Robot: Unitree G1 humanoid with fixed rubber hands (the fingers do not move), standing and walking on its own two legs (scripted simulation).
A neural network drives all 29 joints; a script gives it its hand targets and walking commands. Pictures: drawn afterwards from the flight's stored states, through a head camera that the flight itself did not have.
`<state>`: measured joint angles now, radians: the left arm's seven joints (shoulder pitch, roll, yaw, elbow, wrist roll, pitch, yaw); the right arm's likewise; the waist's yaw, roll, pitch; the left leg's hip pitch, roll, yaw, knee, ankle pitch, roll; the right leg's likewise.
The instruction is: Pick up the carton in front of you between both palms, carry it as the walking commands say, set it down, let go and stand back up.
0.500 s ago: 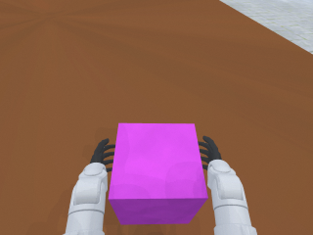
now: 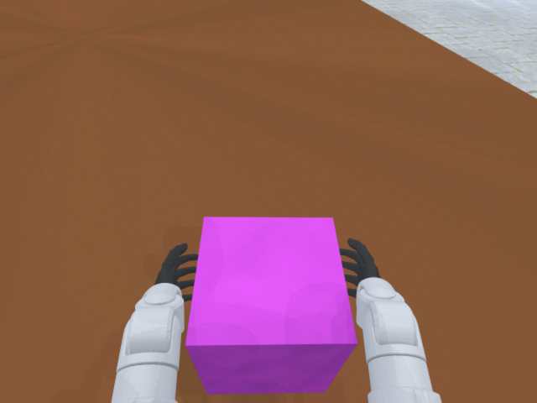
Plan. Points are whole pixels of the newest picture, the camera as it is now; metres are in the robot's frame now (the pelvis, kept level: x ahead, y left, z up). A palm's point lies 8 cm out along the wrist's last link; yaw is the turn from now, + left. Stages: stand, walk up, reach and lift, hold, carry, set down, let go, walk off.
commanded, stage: carry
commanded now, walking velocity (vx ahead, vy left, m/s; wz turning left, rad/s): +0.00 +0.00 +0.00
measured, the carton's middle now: (267, 309) +0.30 +0.00 -0.04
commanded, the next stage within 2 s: hold in 0.16 s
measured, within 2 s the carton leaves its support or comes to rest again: neither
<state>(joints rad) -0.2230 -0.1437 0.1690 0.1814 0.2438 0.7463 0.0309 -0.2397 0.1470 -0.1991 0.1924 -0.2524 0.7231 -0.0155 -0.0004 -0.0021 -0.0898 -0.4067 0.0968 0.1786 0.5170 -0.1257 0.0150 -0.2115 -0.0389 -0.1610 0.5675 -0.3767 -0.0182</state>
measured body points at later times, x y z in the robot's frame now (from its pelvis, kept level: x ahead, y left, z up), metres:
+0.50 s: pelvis +0.00 +0.02 +0.01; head -0.02 +0.04 +0.46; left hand +0.32 +0.11 +0.04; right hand +0.26 -0.19 +0.04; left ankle +0.09 +0.14 -0.73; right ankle -0.05 -0.10 -0.73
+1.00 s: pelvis +0.00 +0.05 +0.01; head -0.02 +0.08 +0.46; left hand +0.33 +0.13 +0.04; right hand +0.28 -0.16 +0.05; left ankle +0.09 +0.14 -0.73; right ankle -0.04 -0.10 -0.73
